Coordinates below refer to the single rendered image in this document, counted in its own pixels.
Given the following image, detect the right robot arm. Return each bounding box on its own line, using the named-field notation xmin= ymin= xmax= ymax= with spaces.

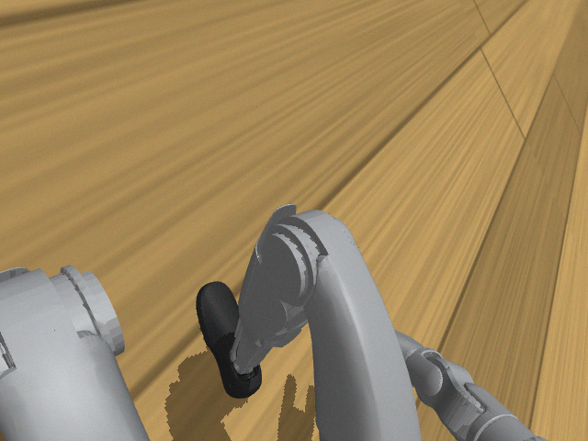
xmin=406 ymin=347 xmax=548 ymax=441

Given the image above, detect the right robot foot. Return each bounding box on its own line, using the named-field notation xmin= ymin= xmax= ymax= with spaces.
xmin=196 ymin=281 xmax=262 ymax=399

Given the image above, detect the right robot hand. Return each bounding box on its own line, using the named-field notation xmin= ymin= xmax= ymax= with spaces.
xmin=395 ymin=330 xmax=424 ymax=363

